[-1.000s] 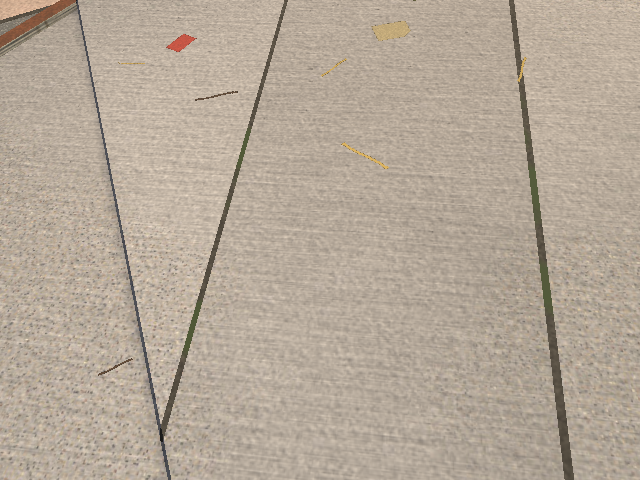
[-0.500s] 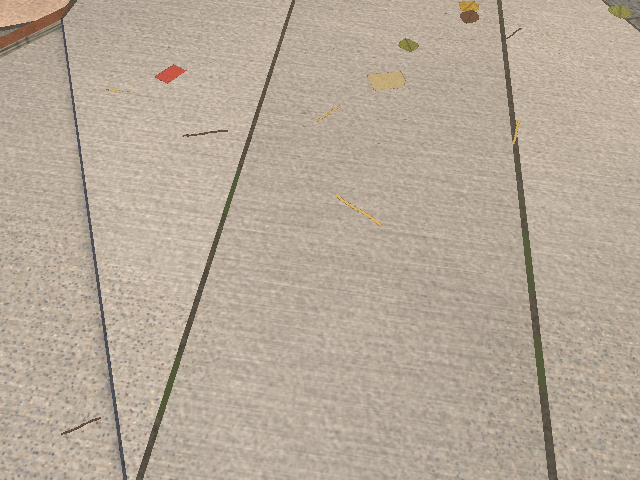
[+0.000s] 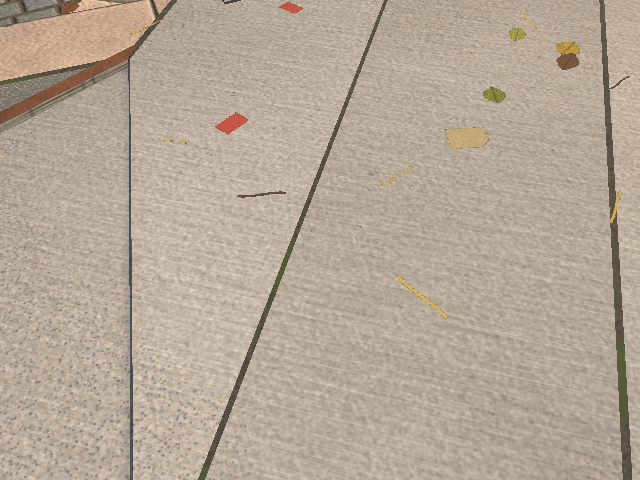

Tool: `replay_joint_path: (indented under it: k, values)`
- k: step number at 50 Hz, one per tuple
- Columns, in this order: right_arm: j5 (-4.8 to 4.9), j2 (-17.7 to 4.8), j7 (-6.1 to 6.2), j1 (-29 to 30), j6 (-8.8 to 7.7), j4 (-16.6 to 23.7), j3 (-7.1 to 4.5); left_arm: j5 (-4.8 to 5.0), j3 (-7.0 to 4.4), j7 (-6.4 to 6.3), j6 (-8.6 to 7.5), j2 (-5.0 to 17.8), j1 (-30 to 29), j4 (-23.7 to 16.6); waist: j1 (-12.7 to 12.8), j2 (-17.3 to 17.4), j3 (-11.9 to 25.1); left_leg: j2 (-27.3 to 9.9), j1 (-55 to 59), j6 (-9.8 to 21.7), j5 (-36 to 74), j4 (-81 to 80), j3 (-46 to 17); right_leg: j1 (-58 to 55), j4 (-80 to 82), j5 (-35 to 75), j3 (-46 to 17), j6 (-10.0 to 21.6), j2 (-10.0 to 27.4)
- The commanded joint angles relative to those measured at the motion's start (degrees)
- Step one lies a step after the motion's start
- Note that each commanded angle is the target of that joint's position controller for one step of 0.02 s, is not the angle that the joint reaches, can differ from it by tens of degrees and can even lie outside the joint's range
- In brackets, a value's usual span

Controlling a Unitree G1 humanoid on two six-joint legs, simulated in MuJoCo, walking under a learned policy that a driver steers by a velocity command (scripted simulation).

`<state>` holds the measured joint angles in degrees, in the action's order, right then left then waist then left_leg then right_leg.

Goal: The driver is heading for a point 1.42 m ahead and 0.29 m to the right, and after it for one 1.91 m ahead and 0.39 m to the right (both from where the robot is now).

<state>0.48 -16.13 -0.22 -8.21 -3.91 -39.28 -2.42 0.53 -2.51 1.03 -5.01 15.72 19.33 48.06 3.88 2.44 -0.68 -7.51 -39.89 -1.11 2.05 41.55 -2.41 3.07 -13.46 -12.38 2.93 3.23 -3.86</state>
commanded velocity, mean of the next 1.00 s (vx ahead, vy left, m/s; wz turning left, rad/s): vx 0.50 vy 0.00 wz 0.00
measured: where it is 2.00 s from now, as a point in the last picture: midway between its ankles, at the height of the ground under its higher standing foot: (351, 258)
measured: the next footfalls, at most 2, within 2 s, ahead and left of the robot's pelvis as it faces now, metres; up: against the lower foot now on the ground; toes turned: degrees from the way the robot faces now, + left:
left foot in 0.16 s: +0.28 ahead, +0.15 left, +0.00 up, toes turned +2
right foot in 0.68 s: +0.58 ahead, -0.10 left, +0.00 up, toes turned -3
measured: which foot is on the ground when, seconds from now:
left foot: up 0.00-0.14, down 0.16-0.70, up 0.72-1.00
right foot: down 0.00-0.18, up 0.20-0.66, down 0.68-1.00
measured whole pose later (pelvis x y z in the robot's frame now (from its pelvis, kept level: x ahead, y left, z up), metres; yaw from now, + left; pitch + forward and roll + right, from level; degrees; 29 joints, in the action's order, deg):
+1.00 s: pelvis +0.57 -0.02 +0.00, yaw -1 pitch +2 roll -1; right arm 0.2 -16.6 0.1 -8.2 -3.6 -43.2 -2.9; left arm 0.1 -2.7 0.9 -4.7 15.1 19.9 48.8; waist 3.3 2.6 -0.5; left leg -7.4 -39.3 -0.8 -2.8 47.5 -2.6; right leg 5.5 -14.0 -10.2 3.1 3.9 -3.8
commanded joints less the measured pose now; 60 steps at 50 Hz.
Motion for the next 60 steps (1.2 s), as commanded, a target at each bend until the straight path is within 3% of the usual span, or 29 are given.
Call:
replay_joint_path:
  k: [1, 4, 6, 7, 8, 9, 10, 11, 12, 13, 14, 18, 24, 29, 32, 33, 34, 35, 36, 37, 38, 39, 40, 41, 44, 50, 55, 58, 60]
  values:
    - [0.53, -2.4, -1.05, 6.8, -1.35, 5.2, -0.25, 0.65, -2.53, -0.42, -0.08, 10.7, 0.6, -2.6, 1.0, -4.7, -3.2, 2.0, 3.8, 0.3, 4.1, -7.1, 1.9, 3.0, 5.1, 11.0, -6.9, 8.9, 15.4]
    - [0.57, -3.7, -2.05, 8.6, -1.69, 6.6, -0.68, 0.92, -2.91, -0.76, 1.16, 11.5, 1.8, -1.5, 0.6, -5.6, -3.4, 3.1, 3.0, 2.4, -1.3, -11.1, 1.5, -3.7, 1.5, 14.7, -8.3, 7.8, 18.4]
    - [0.39, -5.4, -2.26, 5.1, -1.8, 6.0, -1.43, 0.96, -3.18, -1.07, 1.83, 12.2, 1.0, -1.3, -2.1, -6.9, -1.0, 4.9, 8.6, 4.2, -5.9, -12.5, 2.8, -6.4, -3.7, 25.4, -8.0, 6.5, 18.6]
    - [0.17, -6.9, -2.04, -1.1, -1.83, 4.4, -2.41, 0.95, -3.06, -1.18, 2.18, 12.1, -0.1, -1.4, -5.8, -6.7, 2.9, 6.9, 17.4, 5.7, -5.8, -14.4, 4.7, -5.8, -11.4, 34.5, -5.9, 5.2, 16.6]
    - [-0.03, -9.9, -1.48, -10.3, -1.7, 2.0, -3.82, 0.31, -2.15, -1.34, 2.27, 9.9, 0.2, -1.8, -9.9, -5.4, 9.7, 5.5, 32.2, 7.8, -4.4, -12.9, 3.6, 0.0, -23.5, 33.9, -3.5, 3.3, 13.5]
    - [-1.48, -16.1, -0.94, -17.7, -1.48, 1.4, -5.14, -0.66, -0.25, -1.14, 1.41, 4.4, 5.2, -4.0, -9.5, 5.2, 20.1, -9.8, 55.7, 15.5, -7.2, -11.2, -18.2, 20.3, -46.1, 14.5, -0.8, -0.4, 7.0]
    - [-0.42, -14.4, -1.12, -19.6, -1.26, 0.5, -4.78, -0.1, 0.43, -0.74, 0.12, 3.2, 6.2, -3.5, -9.5, 14.5, 25.7, -15.8, 63.6, 21.0, -16.2, -21.0, -39.8, 34.0, -58.9, -19.5, -6.3, -2.0, 0.1]
    - [-0.05, -10.4, -1.12, -17.2, -1.17, 0.9, -3.4, 1.44, -1.02, -0.22, -0.83, 9.0, 1.5, -4.4, -10.6, 9.0, 18.7, -14.1, 59.8, 18.2, -21.2, -22.9, -35.2, 40.7, -63.4, -18.8, -9.9, -1.2, 3.9]
    - [-0.13, -8.8, -0.9, -13.8, -1.01, 1.3, -2.86, 2.05, -1.02, 0.02, -1.31, 9.4, -3.6, -6.0, -9.8, 5.4, 11.9, -11.9, 52.2, 16.3, -18.7, -23.5, -26.9, 42.2, -62.6, -14.2, -8.1, -0.7, 6.7]
    - [-0.43, -7.7, -1.0, -10.3, -0.97, 1.3, -2.41, 1.15, -0.9, -0.05, -1.34, 8.7, -5.9, -6.6, -8.0, 1.1, 7.0, -9.7, 43.9, 15.5, -13.1, -25.1, -21.3, 40.9, -58.9, -9.9, -6.8, -0.8, 9.0]
    - [-0.76, -6.1, -1.13, -7.9, -1.23, 1.6, -1.92, 0.37, -1.26, -0.13, -0.86, 8.4, -6.0, -6.5, -6.0, 1.1, 4.7, -7.8, 38.0, 14.9, -8.9, -27.0, -17.4, 37.7, -55.2, -6.8, -7.2, -1.1, 10.9]
    - [-0.39, -6.8, -1.23, -6.1, -2.49, 0.3, -2.22, -0.01, -0.69, -0.44, 1.38, 5.3, -3.8, -5.8, -2.6, 1.8, 1.9, -5.7, 29.4, 15.9, -1.6, -32.6, -9.6, 33.6, -48.7, -1.5, -6.3, -3.5, 12.0]
    - [0.01, -8.9, -0.13, -9.6, -1.83, -2.7, -2.74, -0.19, 0.13, 0.13, 0.6, 3.2, -15.4, -8.7, -6.2, 0.5, -1.5, -2.6, 30.7, 13.1, -0.5, -34.3, -1.1, 33.0, -26.4, 16.3, -3.9, -4.4, 10.1]
    - [0.71, -10.2, 0.21, -13.8, -0.43, -5.9, -3.29, 0.37, -0.11, 1.56, -0.11, 4.2, -21.6, -11.3, -8.1, 1.2, -3.2, -6.3, 39.0, 12.0, -1.7, -31.0, -2.3, 33.7, -18.0, 14.7, -4.0, -2.3, 8.5]
    - [0.84, -11.1, 0.69, -12.6, 0.53, -6.6, -3.69, 0.1, -0.96, 1.96, -0.42, 6.1, -18.0, -10.8, -5.2, 2.5, -1.0, -7.3, 42.8, 10.2, 9.3, -25.0, -2.4, 27.9, -15.8, 8.5, -2.4, 0.2, 6.5]
    - [0.81, -11.0, 0.83, -11.5, 0.89, -6.6, -3.57, -0.14, -1.9, 1.71, -0.46, 7.5, -12.1, -9.2, -1.8, 2.3, 2.5, -5.2, 42.2, 9.0, 18.3, -17.9, -0.5, 19.5, -14.3, 8.5, -0.4, 1.5, 4.5]
    - [0.25, -9.0, 1.04, -12.0, 1.08, -6.3, -2.75, -0.29, -3.35, 1.14, -0.38, 10.5, -2.8, -6.6, 1.9, 0.8, 9.1, -2.1, 36.8, 7.1, 18.1, -6.1, 2.0, 5.3, -15.9, 10.2, -1.5, 3.5, 5.7]
    - [-0.57, -3.9, 0.88, -17.1, 0.4, -4.3, -0.98, -1.45, -4.68, 0.62, -0.18, 16.5, 4.6, -5.7, 1.7, -10.0, 18.9, 4.5, 17.0, 3.3, -1.1, 16.3, 4.7, -17.5, -16.6, 7.4, -22.7, 10.9, 20.2]
    - [-0.16, -2.3, 0.59, -18.6, -0.82, -5.0, -0.29, -0.24, -4.33, 0.83, 0.18, 14.9, 6.6, -4.9, 1.6, -19.6, 24.2, 11.5, 3.2, 1.4, -34.5, 29.6, -0.9, -25.6, -6.3, -3.1, -44.6, 16.6, 26.3]
    - [1.26, -8.0, 0.07, -14.2, -1.83, -4.3, -1.71, 0.31, -3.1, 0.78, 0.23, 11.4, 3.9, -5.4, 2.6, -13.8, 17.3, 7.8, -3.7, 2.2, -33.7, 34.9, -5.1, -21.4, -4.1, -10.4, -40.9, 14.1, 25.0]
    - [1.98, -8.6, -0.16, -9.3, -2.36, -2.8, -1.76, 0.04, -2.59, 0.53, 0.34, 9.6, 0.5, -6.0, 1.7, -10.3, 10.7, 4.9, -5.3, 3.0, -28.9, 34.0, -3.2, -13.9, -3.4, -9.2, -33.1, 12.0, 23.0]
    - [1.2, -8.0, 0.04, -6.7, -2.4, -2.2, -1.69, -0.42, -2.13, 0.56, 0.35, 8.3, -3.0, -6.2, -0.1, -6.2, 5.8, 2.4, -3.8, 3.1, -24.2, 30.3, -1.8, -5.5, -1.8, -4.3, -27.2, 11.1, 20.8]
    - [0.41, -7.8, 0.26, -6.5, -1.91, -2.4, -2.04, -0.98, -1.62, 0.66, 0.06, 6.5, -5.4, -6.6, -2.0, -6.4, 3.7, 0.4, -0.5, 3.0, -20.9, 26.6, -2.1, 0.3, -0.1, 0.5, -23.4, 10.3, 19.0]
    - [0.28, -6.9, 0.25, -8.0, -1.29, -2.8, -2.0, -1.32, -1.47, 0.71, -0.16, 6.0, -6.5, -6.7, -3.5, -7.5, 3.2, -0.3, 2.8, 2.7, -18.9, 25.2, -2.3, 3.8, 1.5, 3.5, -21.2, 10.3, 17.9]
    - [-0.08, -4.7, 0.63, -8.3, 0.18, -3.1, -1.6, -0.71, -1.92, 0.55, -1.19, 7.1, -6.0, -5.4, -4.9, -6.6, 1.8, -0.9, 3.7, 1.1, -15.4, 20.2, -1.5, 7.6, 4.9, 10.9, -15.4, 11.3, 16.9]
    - [-0.16, -2.4, -0.04, 2.8, -0.55, -0.4, -0.74, -0.11, -2.35, -0.7, -0.46, 8.9, -1.6, -2.7, -1.4, -5.3, -1.2, 0.6, 2.3, 0.1, 1.9, -0.7, 0.7, 4.8, 6.4, 15.4, -7.0, 8.6, 13.9]
    - [0.54, -2.4, -1.64, 10.8, -1.35, 2.3, -0.46, 0.45, -2.66, -0.96, 0.91, 9.9, 3.6, 0.3, 1.4, -5.3, -3.5, 2.7, 1.5, 1.4, 2.1, -9.9, 1.8, -2.9, 3.9, 14.9, -7.4, 8.2, 16.8]
    - [0.49, -3.7, -2.5, 10.6, -1.72, 3.0, -0.83, 0.69, -3.09, -1.39, 1.84, 10.7, 3.4, 1.2, -0.2, -6.5, -2.8, 3.9, 3.5, 3.6, -4.0, -12.7, 2.0, -7.9, -0.3, 21.7, -8.1, 7.0, 19.0]
    - [0.17, -6.1, -2.31, 2.6, -1.83, 0.9, -2.16, 0.76, -3.28, -1.68, 2.35, 11.5, 1.2, 1.0, -5.2, -7.4, 2.3, 7.1, 16.0, 6.0, -5.8, -14.7, 4.9, -7.7, -9.7, 38.0, -6.0, 5.2, 17.2]
Velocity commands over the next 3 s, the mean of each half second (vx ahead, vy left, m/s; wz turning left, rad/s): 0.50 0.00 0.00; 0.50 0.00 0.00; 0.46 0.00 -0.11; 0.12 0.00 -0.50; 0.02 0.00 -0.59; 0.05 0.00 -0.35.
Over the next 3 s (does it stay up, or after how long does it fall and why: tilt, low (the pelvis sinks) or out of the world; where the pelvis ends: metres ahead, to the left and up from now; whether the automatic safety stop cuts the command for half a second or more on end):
stays up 1.01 -0.01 -0.01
